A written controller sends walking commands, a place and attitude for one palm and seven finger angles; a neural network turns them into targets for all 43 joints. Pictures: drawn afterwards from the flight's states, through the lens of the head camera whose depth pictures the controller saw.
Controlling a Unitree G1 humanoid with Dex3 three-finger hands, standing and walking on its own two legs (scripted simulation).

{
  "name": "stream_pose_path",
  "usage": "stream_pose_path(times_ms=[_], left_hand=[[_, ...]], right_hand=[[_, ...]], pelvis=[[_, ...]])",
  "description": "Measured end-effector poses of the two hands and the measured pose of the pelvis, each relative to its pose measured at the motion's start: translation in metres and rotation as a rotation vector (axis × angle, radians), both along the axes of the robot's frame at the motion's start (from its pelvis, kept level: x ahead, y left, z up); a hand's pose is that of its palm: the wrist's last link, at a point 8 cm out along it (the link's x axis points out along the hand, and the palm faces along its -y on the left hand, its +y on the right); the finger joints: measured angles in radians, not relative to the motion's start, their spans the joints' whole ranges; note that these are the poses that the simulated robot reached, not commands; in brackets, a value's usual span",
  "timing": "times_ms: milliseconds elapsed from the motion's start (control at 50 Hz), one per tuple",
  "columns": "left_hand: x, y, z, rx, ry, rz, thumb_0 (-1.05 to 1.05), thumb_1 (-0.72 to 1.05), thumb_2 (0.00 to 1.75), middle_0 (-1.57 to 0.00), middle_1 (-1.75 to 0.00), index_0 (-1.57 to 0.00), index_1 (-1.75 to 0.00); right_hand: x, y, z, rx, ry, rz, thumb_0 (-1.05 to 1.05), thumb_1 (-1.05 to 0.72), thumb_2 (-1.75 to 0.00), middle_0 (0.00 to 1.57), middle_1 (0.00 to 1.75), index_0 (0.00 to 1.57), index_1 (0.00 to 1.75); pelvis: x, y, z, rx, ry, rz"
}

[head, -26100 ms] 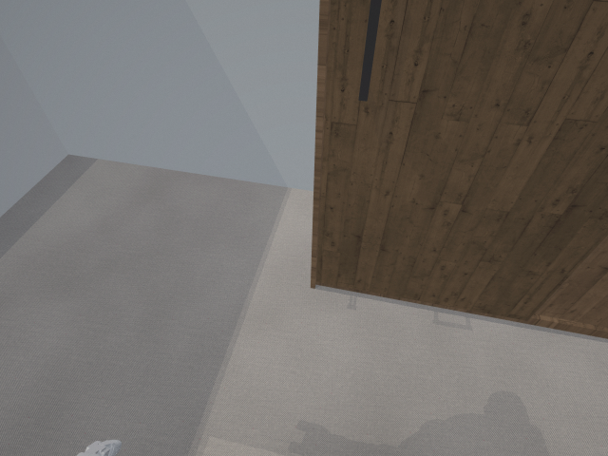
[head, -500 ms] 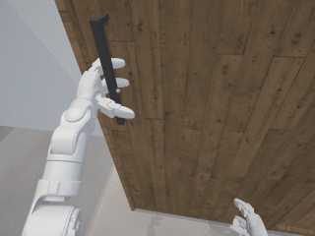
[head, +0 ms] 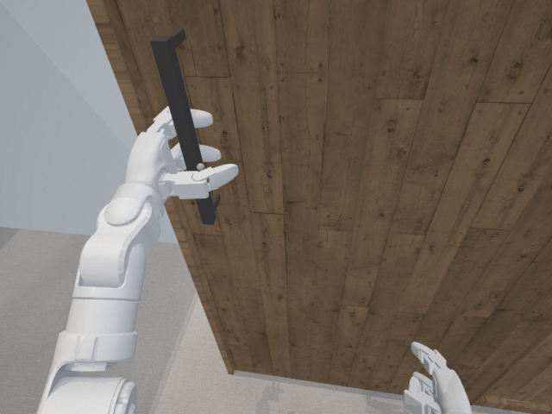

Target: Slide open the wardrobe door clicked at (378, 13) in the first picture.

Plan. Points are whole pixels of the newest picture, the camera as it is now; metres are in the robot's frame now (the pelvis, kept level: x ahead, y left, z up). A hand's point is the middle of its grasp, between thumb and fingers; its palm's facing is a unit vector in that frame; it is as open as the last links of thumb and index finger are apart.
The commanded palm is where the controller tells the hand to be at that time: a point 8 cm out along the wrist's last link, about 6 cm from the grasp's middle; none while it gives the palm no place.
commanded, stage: grip the handle and tug to test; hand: left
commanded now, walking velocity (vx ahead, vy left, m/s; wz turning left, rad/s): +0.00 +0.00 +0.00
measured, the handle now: (195, 140) +0.42 +0.14 +0.23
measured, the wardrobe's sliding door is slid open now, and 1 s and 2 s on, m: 0.00 0.01 0.04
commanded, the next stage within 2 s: tug the door sideways, standing still in 0.98 s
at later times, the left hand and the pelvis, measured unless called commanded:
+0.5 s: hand (202, 167) +0.36 +0.12 +0.23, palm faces -0.02 -1.00 -0.06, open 5.8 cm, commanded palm +0.33 +0.15 +0.23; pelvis +0.00 +0.00 +0.00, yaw +0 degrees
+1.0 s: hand (205, 170) +0.36 +0.11 +0.22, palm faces -0.06 -1.00 -0.08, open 6.1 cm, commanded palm +0.31 +0.16 +0.23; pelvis +0.03 +0.00 +0.00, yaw -2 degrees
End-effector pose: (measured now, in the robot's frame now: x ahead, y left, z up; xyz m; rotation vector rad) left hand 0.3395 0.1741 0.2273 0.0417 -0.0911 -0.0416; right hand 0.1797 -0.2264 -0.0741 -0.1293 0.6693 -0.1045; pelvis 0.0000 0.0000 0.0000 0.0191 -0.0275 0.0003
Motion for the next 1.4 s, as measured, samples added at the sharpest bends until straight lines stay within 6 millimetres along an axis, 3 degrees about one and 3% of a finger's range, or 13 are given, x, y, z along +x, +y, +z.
stream_pose_path(times_ms=[300,700,960,1200,1400], left_hand=[[0.001,0.000,0.000,0.003,0.000,0.015,0.01,0.76,0.85,-0.42,-1.37,-0.31,-1.36],[0.000,-0.004,0.000,0.015,-0.010,0.000,0.01,0.79,0.81,-0.39,-1.39,-0.26,-1.37],[-0.001,-0.006,-0.001,0.029,-0.029,-0.023,0.00,0.80,0.81,-0.36,-1.39,-0.20,-1.35],[0.001,-0.005,-0.002,0.014,-0.039,-0.037,0.00,0.77,0.83,-0.39,-1.38,-0.24,-1.34],[0.001,-0.009,-0.003,0.016,-0.047,0.016,0.00,0.76,0.86,-0.44,-1.40,-0.28,-1.37]], right_hand=[[0.005,0.005,-0.002,0.010,0.005,0.017,0.01,-0.91,-0.90,0.20,0.30,0.20,0.30],[0.008,0.004,0.000,0.021,-0.006,0.008,0.01,-0.91,-0.90,0.20,0.30,0.20,0.30],[0.021,-0.008,0.005,0.030,-0.030,-0.032,0.01,-0.91,-0.90,0.20,0.30,0.20,0.30],[0.056,-0.006,0.002,0.000,-0.003,0.006,0.01,-0.91,-0.90,0.20,0.30,0.19,0.30],[0.095,0.028,0.004,0.032,-0.023,0.124,0.01,-0.91,-0.90,0.20,0.30,0.19,0.30]], pelvis=[[0.001,0.000,-0.001,0.000,0.003,0.006],[0.007,0.000,0.000,0.004,0.006,-0.005],[0.026,-0.001,0.000,0.007,0.034,-0.030],[0.053,-0.001,-0.001,-0.004,0.057,-0.007],[0.059,0.003,-0.002,-0.013,0.060,0.044]])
